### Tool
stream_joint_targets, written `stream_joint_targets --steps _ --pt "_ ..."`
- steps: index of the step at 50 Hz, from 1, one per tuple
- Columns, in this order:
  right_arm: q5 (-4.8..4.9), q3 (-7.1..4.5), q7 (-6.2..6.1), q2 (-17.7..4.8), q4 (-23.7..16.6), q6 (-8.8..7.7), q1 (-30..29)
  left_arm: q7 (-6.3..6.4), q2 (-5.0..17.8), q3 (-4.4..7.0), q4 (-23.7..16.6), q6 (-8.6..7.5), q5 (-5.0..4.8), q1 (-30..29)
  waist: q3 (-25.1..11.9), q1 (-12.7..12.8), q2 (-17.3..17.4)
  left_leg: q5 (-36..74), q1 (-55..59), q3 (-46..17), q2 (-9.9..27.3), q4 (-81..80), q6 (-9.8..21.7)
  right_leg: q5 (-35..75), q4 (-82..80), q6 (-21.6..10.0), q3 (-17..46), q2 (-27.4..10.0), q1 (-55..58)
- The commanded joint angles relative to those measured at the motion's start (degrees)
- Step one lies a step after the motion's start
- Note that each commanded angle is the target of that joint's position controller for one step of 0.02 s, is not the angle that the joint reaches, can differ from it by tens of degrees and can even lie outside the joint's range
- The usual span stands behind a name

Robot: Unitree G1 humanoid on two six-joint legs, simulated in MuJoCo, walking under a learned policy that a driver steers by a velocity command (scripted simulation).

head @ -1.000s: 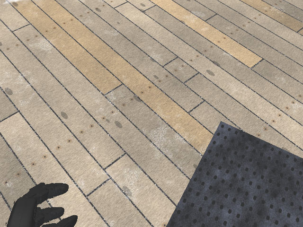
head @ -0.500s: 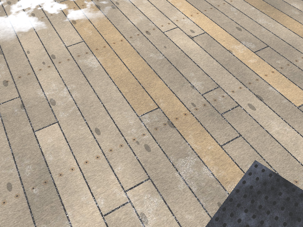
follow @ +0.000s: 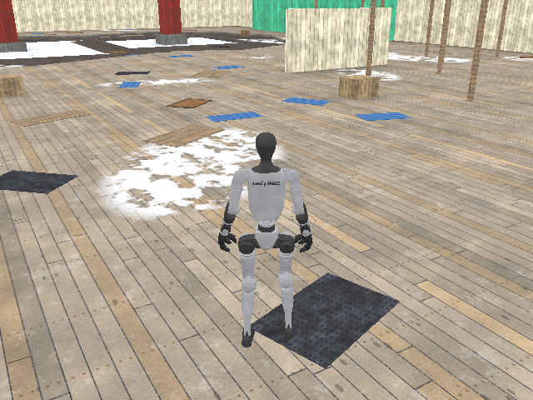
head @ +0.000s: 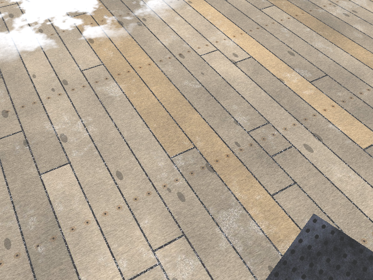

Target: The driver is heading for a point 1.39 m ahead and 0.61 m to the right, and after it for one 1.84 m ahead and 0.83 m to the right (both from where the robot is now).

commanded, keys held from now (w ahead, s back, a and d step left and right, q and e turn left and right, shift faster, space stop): shift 0.96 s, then w+shift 0.04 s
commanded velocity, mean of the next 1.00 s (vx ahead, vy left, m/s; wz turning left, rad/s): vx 0.01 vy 0.00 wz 0.00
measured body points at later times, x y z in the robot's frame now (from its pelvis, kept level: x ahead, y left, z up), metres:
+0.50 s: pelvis +0.01 +0.00 +0.00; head +0.01 +0.01 +0.45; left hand +0.06 +0.26 -0.15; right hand +0.04 -0.24 -0.14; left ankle -0.04 +0.12 -0.73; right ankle +0.03 -0.14 -0.73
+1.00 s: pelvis +0.01 +0.00 +0.00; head +0.02 +0.00 +0.45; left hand +0.04 +0.25 -0.15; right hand -0.01 -0.24 -0.15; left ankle -0.04 +0.12 -0.73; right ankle +0.03 -0.14 -0.73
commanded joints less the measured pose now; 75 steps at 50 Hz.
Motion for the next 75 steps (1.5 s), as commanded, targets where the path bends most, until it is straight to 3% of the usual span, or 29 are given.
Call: stream_joint_targets --steps 1,22,48,49,50,51,52,53,55,56,57,58,59,60,61,62,64,66,68,70,71,72,73,75 --pt "0.10 -1.57 -0.18 -6.10 -1.71 -0.73 1.43 0.47 5.93 1.38 -1.26 -0.40 -0.10 -0.67 -1.69 -0.09 0.58 11.17 -6.00 -2.78 2.96 -7.16 1.00 10.88 -2.55 -1.49 1.58 -1.64 6.90" --pt "0.41 -1.05 -0.62 -5.67 8.14 -0.74 4.42 1.28 5.22 1.24 8.71 0.33 -0.35 0.09 0.26 -0.10 0.57 11.48 -4.86 -1.20 2.04 -9.29 0.78 10.13 -4.52 -1.59 0.61 -1.04 7.38" --pt "0.62 -0.08 -0.79 -3.81 14.56 -0.50 8.11 1.37 3.59 0.10 12.34 0.27 -0.49 3.10 1.71 -0.44 0.44 9.87 -5.10 -0.20 1.49 -9.81 0.61 8.80 -5.07 -1.76 -0.02 -0.47 6.27" --pt "0.77 -0.17 -0.96 -3.72 15.55 -0.32 10.06 1.42 2.68 -0.09 13.19 0.36 -0.58 4.80 -0.87 -0.67 1.38 -2.72 -4.06 0.12 0.84 -10.88 1.38 -2.74 -3.60 -1.94 -2.31 1.52 6.86" --pt "1.41 -0.98 -1.18 -6.23 15.11 -0.10 10.09 1.39 3.46 0.31 13.19 0.28 -1.21 5.36 0.84 -1.07 3.56 -19.58 -5.26 -2.42 1.75 -11.92 3.57 -18.54 -0.11 -2.49 -4.56 3.74 2.98" --pt "1.91 -1.73 -1.22 -8.56 14.81 -0.29 12.06 1.12 4.29 0.50 11.62 -0.38 -1.24 2.53 4.62 -2.75 5.62 -32.67 -6.63 -9.24 5.97 -15.44 6.70 -25.06 3.73 -2.89 -4.62 3.56 -4.01" --pt "2.26 -2.08 -1.51 -9.54 14.21 -0.63 12.26 0.59 2.93 0.11 9.90 -1.55 -1.28 -1.01 7.52 -3.77 9.45 -32.30 -5.20 -16.26 12.01 -20.94 9.80 -16.99 10.20 -2.67 -5.96 3.43 -9.80" --pt "1.97 -2.92 -1.51 -11.89 13.66 -1.10 9.40 0.30 1.10 -0.34 9.03 -2.65 -1.30 -1.86 10.60 -3.23 11.98 -27.95 -8.62 -23.36 17.70 -23.25 12.37 -9.49 15.29 -2.98 -4.65 0.77 -10.72" --pt "1.26 -2.20 -1.38 -8.40 11.71 -1.37 4.27 -0.24 1.33 -0.28 9.87 -3.83 -1.22 0.78 10.40 -0.61 7.87 -11.12 -8.36 -17.60 15.43 -19.75 10.49 -10.73 12.42 -3.87 -3.72 -1.45 -8.61" --pt "1.69 -1.94 -1.05 -7.93 11.38 -1.13 2.54 -0.46 -0.33 -0.62 10.86 -4.01 -1.15 4.17 9.08 1.36 8.17 -5.42 -10.59 -12.22 12.33 -16.02 8.33 -8.93 3.91 -4.27 -5.56 -0.41 -1.25" --pt "1.94 -1.66 -0.86 -7.00 11.81 -0.89 3.71 -0.50 0.08 -0.34 12.13 -3.94 -0.78 6.66 7.39 1.78 6.22 0.51 -11.07 -8.89 9.18 -12.23 6.25 -2.65 -2.01 -3.38 -6.43 1.41 5.11" --pt "1.76 -1.41 -0.95 -6.32 12.39 -0.90 5.47 -0.44 2.17 0.26 12.63 -3.71 -0.29 8.81 5.50 1.80 3.30 7.03 -10.31 -5.76 6.34 -7.39 3.76 4.57 -5.10 -2.90 -3.68 0.36 8.82" --pt "0.53 -1.02 -1.20 -5.15 12.43 -1.15 7.52 -0.17 5.47 0.81 12.48 -3.28 -0.47 11.59 1.81 1.10 -5.20 5.53 -11.78 -0.85 1.92 1.29 0.84 19.59 -7.20 -3.84 4.61 -6.29 14.06" --pt "0.59 0.02 -2.01 -0.41 12.55 -0.73 10.94 -0.51 7.23 0.45 13.10 -3.20 -0.22 13.62 -3.27 0.13 -14.14 -6.06 -10.80 1.48 0.13 5.93 -1.87 20.42 -9.65 -10.94 14.84 -14.11 13.50" --pt "1.11 0.10 -2.40 -0.95 12.88 -0.19 11.15 -0.72 4.38 -0.50 12.57 -3.61 -0.05 11.85 -1.65 -0.46 -12.71 -10.75 -9.88 0.03 2.03 10.04 -3.18 21.76 -11.31 -14.99 20.25 -17.51 11.21" --pt "1.29 -0.17 -2.38 -2.59 12.46 0.01 8.97 -0.75 3.55 -0.86 11.97 -3.93 0.14 9.88 -0.04 -0.43 -9.27 -12.06 -11.35 -0.60 2.67 12.97 -3.72 24.48 -11.00 -15.38 18.32 -17.28 10.41" --pt "0.99 -0.40 -2.36 -3.49 12.76 0.32 6.98 -0.68 6.44 -0.28 10.41 -4.31 0.22 7.41 -1.11 -0.71 -5.41 -12.26 -12.78 -1.35 4.22 16.21 -4.26 32.30 -9.68 -14.56 14.53 -16.67 11.52" --pt "1.36 -0.36 -1.88 -2.92 13.10 0.31 6.32 -0.22 4.78 -0.90 9.61 -3.89 -0.06 5.09 -1.92 -1.93 -4.34 -8.38 -8.85 -0.81 5.49 9.68 -4.22 38.10 -8.59 -12.23 8.11 -13.53 9.90" --pt "1.65 -0.22 -1.60 -2.23 14.49 0.32 7.79 -0.03 4.91 -0.94 9.76 -2.67 -0.85 3.86 -2.20 -3.27 -4.57 4.78 -2.05 2.32 3.74 -3.82 -3.57 39.54 -6.34 -9.91 2.32 -9.11 8.44" --pt "0.75 -0.67 -1.56 -5.03 14.88 1.07 7.77 -0.33 6.96 -0.06 10.74 -2.34 -1.45 7.40 -2.57 -1.83 -1.20 21.41 3.79 0.90 4.10 -7.65 -2.11 27.14 -7.36 -7.22 0.51 -5.88 6.62" --pt "1.07 -0.84 -1.70 -6.50 14.48 1.65 6.48 -0.59 5.83 -0.07 10.73 -2.31 -0.81 8.24 -1.03 -0.14 2.51 22.66 2.60 1.29 4.05 -5.79 -0.96 16.64 -9.14 -6.17 -1.51 -2.78 5.93" --pt "1.50 -0.91 -1.68 -6.30 14.40 1.82 4.52 -0.78 3.37 -0.50 10.95 -2.20 -0.50 8.22 1.17 0.21 4.08 21.03 1.37 1.45 3.82 -4.60 0.01 13.97 -9.63 -5.21 -2.74 -1.13 5.31" --pt "1.39 -0.78 -1.67 -5.06 14.32 1.71 3.89 -0.81 3.12 -0.48 11.08 -2.19 -0.58 7.56 1.74 -0.40 2.56 21.71 1.30 1.07 3.87 -4.80 0.15 16.18 -8.51 -4.78 -3.16 -0.85 5.66" --pt "0.92 -1.12 -1.64 -5.48 14.47 1.12 3.23 -0.55 3.15 -0.44 10.94 -1.91 -0.89 7.02 0.83 -0.60 1.39 25.51 1.75 0.73 4.05 -5.45 0.00 22.59 -6.39 -4.98 -3.29 -1.38 6.67"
